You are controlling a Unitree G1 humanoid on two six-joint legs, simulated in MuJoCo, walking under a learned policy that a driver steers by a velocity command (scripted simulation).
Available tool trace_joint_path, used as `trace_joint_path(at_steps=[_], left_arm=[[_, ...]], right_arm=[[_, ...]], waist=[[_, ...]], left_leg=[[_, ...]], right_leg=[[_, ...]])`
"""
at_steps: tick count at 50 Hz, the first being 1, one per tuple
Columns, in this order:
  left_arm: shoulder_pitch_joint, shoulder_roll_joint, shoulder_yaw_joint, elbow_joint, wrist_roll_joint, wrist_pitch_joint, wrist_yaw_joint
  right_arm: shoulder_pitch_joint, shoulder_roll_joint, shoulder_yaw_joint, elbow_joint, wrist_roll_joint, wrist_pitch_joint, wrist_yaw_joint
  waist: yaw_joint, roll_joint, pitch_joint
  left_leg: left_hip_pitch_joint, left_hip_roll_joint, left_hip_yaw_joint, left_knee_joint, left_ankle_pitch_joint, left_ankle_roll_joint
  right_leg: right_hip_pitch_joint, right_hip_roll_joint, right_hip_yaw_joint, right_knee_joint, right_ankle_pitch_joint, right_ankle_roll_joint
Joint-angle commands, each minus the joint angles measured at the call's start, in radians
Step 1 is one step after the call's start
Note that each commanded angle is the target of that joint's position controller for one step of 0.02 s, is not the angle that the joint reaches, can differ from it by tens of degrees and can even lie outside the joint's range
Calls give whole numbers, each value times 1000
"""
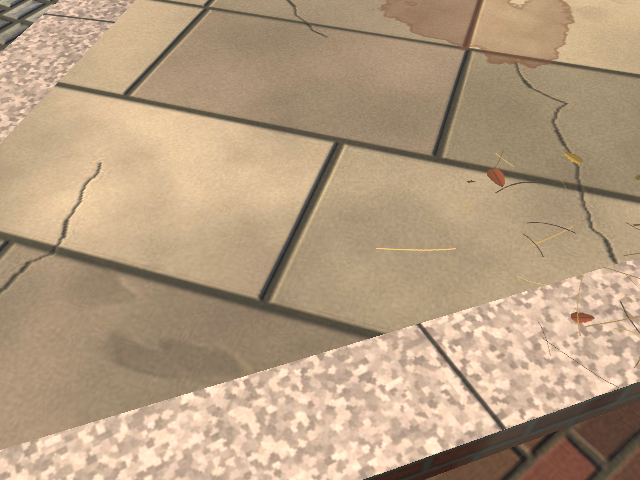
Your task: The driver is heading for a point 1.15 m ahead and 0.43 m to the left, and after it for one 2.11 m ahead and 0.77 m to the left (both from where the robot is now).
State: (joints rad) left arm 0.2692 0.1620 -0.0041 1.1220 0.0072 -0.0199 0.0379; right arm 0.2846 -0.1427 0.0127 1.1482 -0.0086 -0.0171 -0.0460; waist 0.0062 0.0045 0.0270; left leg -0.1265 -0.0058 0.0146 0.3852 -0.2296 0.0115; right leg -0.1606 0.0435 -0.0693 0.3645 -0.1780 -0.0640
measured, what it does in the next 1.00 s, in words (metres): walks ahead: right foot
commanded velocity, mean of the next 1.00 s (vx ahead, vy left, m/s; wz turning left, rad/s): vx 0.38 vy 0.00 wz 0.12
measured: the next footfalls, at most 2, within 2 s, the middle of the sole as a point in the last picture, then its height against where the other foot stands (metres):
right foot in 0.68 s outside the picture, level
left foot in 1.18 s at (279, 427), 0.12 m higher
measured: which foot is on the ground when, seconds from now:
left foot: down 0.00-0.66, up 0.68-1.00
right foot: down 0.00-0.34, up 0.36-0.66, down 0.68-1.00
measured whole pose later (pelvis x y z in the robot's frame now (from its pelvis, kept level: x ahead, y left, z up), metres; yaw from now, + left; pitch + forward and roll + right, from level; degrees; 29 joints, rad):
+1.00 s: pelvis +0.35 +0.01 +0.00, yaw +10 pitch +2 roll +0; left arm 0.53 0.13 0.00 1.18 0.04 -0.10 0.00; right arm 0.08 -0.09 0.01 0.75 -0.02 0.01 -0.03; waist -0.02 0.02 -0.02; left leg -1.19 0.01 0.00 1.99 -0.34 0.15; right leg -0.11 0.01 -0.23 0.38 -0.30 -0.06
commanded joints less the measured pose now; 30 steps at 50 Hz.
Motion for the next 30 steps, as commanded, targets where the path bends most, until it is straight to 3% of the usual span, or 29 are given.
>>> trace_joint_path(at_steps=[1, 2, 4, 7, 9, 11, 13, 15, 16, 17, 18, 19, 20, 21, 23, 25, 27, 29, 30], left_arm=[[56, 73, 12, -4, 0, -3, 5], [64, 68, 10, 2, 0, -3, 4], [65, 90, 22, 2, 0, 4, 3], [84, 100, 36, -10, 3, 10, -7], [119, 103, 43, -12, 3, -1, -12], [168, 135, 59, -4, 6, -12, -15], [179, 157, 72, -3, 4, -18, -17], [111, 139, 72, -25, -1, -25, -23], [20, 127, 69, -58, -5, -30, -25], [-72, 82, 57, -106, -10, -45, -30], [-102, 50, 51, -142, 3, -62, -35], [-138, 107, 63, -154, 32, -64, -36], [-123, 103, 67, -143, 34, -62, -40], [-101, 87, 65, -134, 23, -62, -47], [-125, 75, 66, -152, 20, -55, -61], [-166, 58, 63, -175, 27, -43, -67], [-238, 42, 54, -213, 23, -37, -69], [-256, 38, 47, -228, 15, -28, -60], [-207, 50, 52, -215, 10, -21, -48]], right_arm=[[65, -79, -10, -5, -1, -3, -4], [76, -72, -8, 1, -3, -2, -4], [89, -87, -18, 1, -9, 2, -2], [90, -81, -24, -25, -17, 2, 10], [75, -63, -23, -48, -20, -12, 17], [48, -43, -22, -76, -26, -31, 27], [34, -53, -27, -101, -28, -49, 35], [111, -47, -31, -85, -22, -65, 39], [211, -48, -36, -55, -18, -72, 37], [321, -94, -50, -25, -15, -81, 28], [424, -188, -81, 12, -10, -79, 19], [434, -179, -82, 15, -19, -72, 16], [393, -147, -75, -4, -31, -68, 16], [342, -131, -70, -22, -36, -64, 17], [274, -116, -62, -43, -26, -69, 17], [244, -110, -56, -51, -14, -78, 17], [217, -113, -52, -56, -10, -85, 17], [200, -144, -55, -66, -14, -92, 17], [209, -155, -57, -61, -15, -94, 16]], waist=[[3, 2, 31], [3, 1, 11], [2, -8, 34], [9, -24, 145], [22, -36, 165], [39, -89, 132], [31, -102, 121], [-24, -73, 128], [-83, -27, 132], [-131, 109, 130], [-147, 286, 124], [-143, 189, 150], [-111, 73, 117], [-76, 41, 91], [-38, 59, 92], [-23, 81, 104], [-17, 91, 124], [-11, 122, 104], [7, 151, 61]], left_leg=[[-56, 107, -103, -68, 125, 33], [-47, 99, -98, -76, 61, 35], [-74, 61, -76, -45, -142, 53], [-193, 43, -93, 2, -397, 97], [-255, 36, -97, 58, -364, 106], [-300, 4, -32, 156, -240, 99], [-283, 3, 22, 192, -182, 98], [-114, 8, 10, 100, -159, 110], [14, 25, -45, 20, -171, 128], [187, 125, -234, -109, -223, 166], [376, 298, -471, -202, -46, 223], [410, 374, -492, -169, 201, 256], [404, 352, -424, -137, 293, 251], [378, 325, -366, -143, 316, 233], [301, 271, -269, -189, 321, 200], [219, 217, -186, -216, 398, 181], [126, 178, -113, -224, 477, 160], [57, 164, -61, -177, 704, 143], [60, 172, -48, -109, 862, 139]], right_leg=[[26, -135, 137, -60, 104, -4], [32, -128, 135, -68, 33, -5], [-1, -100, 131, -52, -192, -22], [-101, -120, 196, -60, -509, -74], [-72, -170, 283, -79, -535, -111], [17, -254, 407, -148, -538, -160], [22, -316, 470, -189, -516, -195], [-102, -282, 400, -144, -411, -169], [-212, -218, 300, -57, -344, -129], [-376, -101, 140, 143, -218, -75], [-581, 14, -32, 405, -231, -31], [-703, -15, -13, 568, -368, -31], [-701, -51, 34, 643, -339, -32], [-678, -71, 48, 673, -287, -29], [-638, -86, 39, 660, -184, -15], [-583, -64, -3, 594, -102, 4], [-484, -49, -31, 434, -35, 12], [-311, -9, -70, 301, -6, -1], [-221, 16, -85, 299, -4, -16]])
